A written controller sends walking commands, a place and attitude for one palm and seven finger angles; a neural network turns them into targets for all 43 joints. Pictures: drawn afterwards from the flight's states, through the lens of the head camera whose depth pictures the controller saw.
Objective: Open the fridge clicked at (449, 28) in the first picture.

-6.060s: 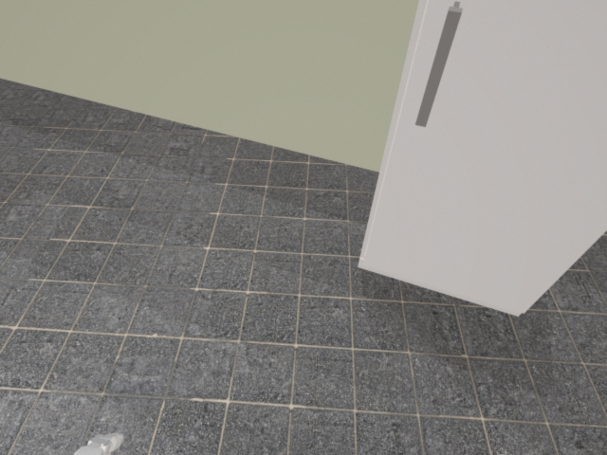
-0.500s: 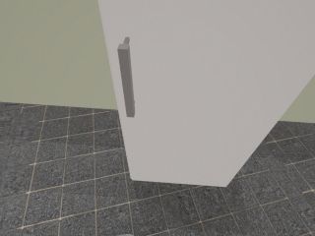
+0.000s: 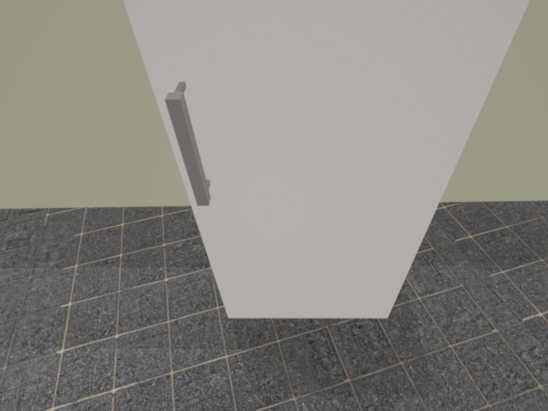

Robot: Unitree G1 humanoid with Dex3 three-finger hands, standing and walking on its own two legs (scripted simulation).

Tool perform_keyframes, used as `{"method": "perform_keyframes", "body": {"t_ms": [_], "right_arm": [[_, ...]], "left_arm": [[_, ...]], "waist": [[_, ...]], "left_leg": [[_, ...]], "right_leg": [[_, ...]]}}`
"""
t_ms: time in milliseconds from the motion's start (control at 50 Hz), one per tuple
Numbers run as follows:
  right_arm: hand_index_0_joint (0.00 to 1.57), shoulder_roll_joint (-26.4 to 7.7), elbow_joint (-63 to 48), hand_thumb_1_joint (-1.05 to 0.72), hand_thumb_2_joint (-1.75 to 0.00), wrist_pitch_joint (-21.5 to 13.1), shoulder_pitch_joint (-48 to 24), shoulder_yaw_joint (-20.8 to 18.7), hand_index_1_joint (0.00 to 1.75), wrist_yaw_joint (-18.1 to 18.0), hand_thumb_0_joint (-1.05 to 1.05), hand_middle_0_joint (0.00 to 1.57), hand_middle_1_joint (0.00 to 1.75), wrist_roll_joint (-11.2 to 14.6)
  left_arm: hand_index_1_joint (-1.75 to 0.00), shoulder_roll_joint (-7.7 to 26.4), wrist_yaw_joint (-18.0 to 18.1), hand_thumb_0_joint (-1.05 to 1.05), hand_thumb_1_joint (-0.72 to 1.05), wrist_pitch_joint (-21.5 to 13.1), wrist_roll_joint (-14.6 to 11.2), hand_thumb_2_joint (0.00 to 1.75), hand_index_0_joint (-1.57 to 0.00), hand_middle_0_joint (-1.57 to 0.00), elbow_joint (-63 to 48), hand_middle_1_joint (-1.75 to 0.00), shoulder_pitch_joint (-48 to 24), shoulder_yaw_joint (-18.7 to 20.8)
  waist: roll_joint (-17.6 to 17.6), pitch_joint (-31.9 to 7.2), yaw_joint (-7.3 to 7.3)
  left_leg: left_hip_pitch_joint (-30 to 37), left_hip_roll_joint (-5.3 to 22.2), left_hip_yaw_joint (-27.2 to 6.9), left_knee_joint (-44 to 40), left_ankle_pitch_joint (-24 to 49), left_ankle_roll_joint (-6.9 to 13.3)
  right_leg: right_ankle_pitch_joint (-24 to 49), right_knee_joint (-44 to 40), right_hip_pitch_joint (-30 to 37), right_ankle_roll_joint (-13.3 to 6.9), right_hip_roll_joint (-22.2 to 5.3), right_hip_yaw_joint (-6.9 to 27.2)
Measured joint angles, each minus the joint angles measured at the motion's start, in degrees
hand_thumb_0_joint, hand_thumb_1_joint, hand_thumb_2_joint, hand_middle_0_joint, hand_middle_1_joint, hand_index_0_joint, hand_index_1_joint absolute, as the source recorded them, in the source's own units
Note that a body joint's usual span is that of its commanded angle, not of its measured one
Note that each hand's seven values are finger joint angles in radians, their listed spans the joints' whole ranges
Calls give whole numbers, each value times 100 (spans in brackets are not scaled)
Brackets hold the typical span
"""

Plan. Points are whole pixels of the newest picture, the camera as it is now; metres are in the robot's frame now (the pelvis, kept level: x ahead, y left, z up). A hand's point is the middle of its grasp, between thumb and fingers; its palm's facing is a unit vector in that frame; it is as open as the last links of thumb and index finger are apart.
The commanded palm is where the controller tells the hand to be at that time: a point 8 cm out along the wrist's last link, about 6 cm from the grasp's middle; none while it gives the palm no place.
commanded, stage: come to a stop and stand still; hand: left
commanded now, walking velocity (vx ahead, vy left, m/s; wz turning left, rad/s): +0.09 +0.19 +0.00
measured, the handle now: (193, 148) +0.54 +0.20 +0.11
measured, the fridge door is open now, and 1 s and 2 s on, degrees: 0 0 0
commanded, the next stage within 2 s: look again from close up in 0.78 s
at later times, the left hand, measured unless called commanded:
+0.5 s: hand out of the picture -0.02 +0.21 -0.19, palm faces +0.07 -0.98 -0.16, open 7.4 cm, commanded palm none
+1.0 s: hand out of the picture -0.01 +0.24 -0.18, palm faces +0.04 -0.97 -0.24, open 7.4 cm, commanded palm none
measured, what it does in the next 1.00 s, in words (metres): steps on the spot: left foot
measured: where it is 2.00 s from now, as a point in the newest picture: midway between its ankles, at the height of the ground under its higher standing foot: outside the picture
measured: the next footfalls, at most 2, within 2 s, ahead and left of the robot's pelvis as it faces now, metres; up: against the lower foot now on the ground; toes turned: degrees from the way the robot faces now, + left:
left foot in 0.24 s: +0.01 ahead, +0.15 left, +0.00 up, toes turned +6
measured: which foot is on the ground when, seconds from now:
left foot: up 0.00-0.22, down 0.24-1.00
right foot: down 0.00-1.00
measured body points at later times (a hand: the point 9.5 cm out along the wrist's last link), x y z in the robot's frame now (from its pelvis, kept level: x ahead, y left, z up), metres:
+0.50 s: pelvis +0.00 +0.05 +0.00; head +0.01 +0.06 +0.45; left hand -0.02 +0.26 -0.17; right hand +0.03 -0.18 -0.15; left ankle -0.03 +0.14 -0.74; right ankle -0.02 -0.10 -0.74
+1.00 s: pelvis -0.03 +0.04 -0.01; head -0.02 +0.04 +0.44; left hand -0.01 +0.29 -0.16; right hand -0.02 -0.19 -0.16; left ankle -0.03 +0.14 -0.74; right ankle -0.02 -0.10 -0.74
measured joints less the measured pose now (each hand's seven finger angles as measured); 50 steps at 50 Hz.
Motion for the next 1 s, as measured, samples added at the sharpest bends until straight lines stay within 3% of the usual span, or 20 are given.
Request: {"method": "perform_keyframes", "body": {"t_ms": [60, 140, 200, 260, 340, 640, 840, 880, 940, 1000], "right_arm": [[20, -37, 62, -91, -90, -94, 215, 12, 30, 15, 0, 20, 30, 4], [20, -56, 190, -91, -90, -96, 375, 51, 30, -26, 0, 20, 30, 14], [20, -6, 249, -91, -90, -124, 349, 106, 30, -78, 0, 20, 30, 53], [20, 54, 277, -91, -90, -278, 267, 166, 30, -137, 0, 20, 30, 75], [20, 276, 338, -91, -90, -357, 73, 258, 30, -203, 0, 20, 30, 70], [20, 277, 448, -94, -90, -457, 68, 334, 30, -269, 1, 20, 30, 86], [20, 437, 599, -92, -90, -452, 329, 372, 30, -212, 0, 20, 30, 94], [20, 432, 384, -91, -90, -447, 408, 402, 30, -141, 0, 20, 30, 58], [20, 360, 114, -91, -90, -564, 503, 327, 30, -183, 0, 21, 30, 32], [20, 187, -33, -91, -90, -506, 491, 251, 30, -213, 0, 21, 30, 35]], "left_arm": [[-30, -102, -27, 1, 91, -75, -8, 90, -20, -20, 64, -30, 34, -42], [-30, -210, -10, 1, 91, -168, 9, 90, -20, -20, 74, -30, -14, -46], [-30, -209, 20, 1, 91, -180, 12, 90, -20, -20, 139, -30, -51, -21], [-30, -168, 44, 1, 91, -129, -46, 90, -20, -20, 270, -30, -77, -8], [-30, -36, 74, 1, 91, -5, -61, 90, -20, -20, 467, -30, -141, -6], [-30, 138, 70, 1, 92, -9, -64, 90, -19, -20, 555, -30, -544, -100], [-30, 135, 72, 1, 91, -20, -76, 90, -19, -20, 542, -30, -523, -122], [-30, 179, 35, 1, 91, -51, -32, 90, -19, -20, 356, -30, -450, -177], [-30, 270, 39, 1, 91, -100, -15, 90, -20, -20, 89, -30, -374, -117], [-30, 356, 43, 1, 91, -82, -11, 90, -20, -20, -105, -30, -275, -59]], "waist": [[-5, 21, -46], [-6, 147, 28], [-86, 263, 97], [-105, 335, 97], [-335, 361, 145], [-343, 290, -25], [-274, 341, -87], [-296, 391, -162], [-292, 392, -215], [-195, 262, -203]], "left_leg": [[212, -13, 35, 87, 79, -51], [561, -24, 99, -216, -250, -107], [938, -56, 160, -950, -353, -114], [1390, -26, 153, -1896, 271, 6], [1500, -101, 281, -1769, 89, 150], [1787, -286, 470, -2170, 288, 348], [1805, -313, 486, -2298, 399, 360], [1693, -337, 442, -2219, 412, 349], [1468, -357, 359, -1911, 342, 348], [1325, -240, 312, -1555, 186, 316]], "right_leg": [[150, -252, 44, -10, 6, -45], [170, -278, -23, 2, -9, -148], [106, -141, -102, 55, -67, -191], [-76, 201, -223, 155, -59, -249], [-45, 184, -93, 265, -138, -126], [218, -244, 149, 462, -287, 50], [302, -311, 134, 467, -305, 65], [257, -143, 7, 414, -339, 26], [79, 282, -233, 270, -377, -20], [30, 369, -243, 366, -286, -60]]}}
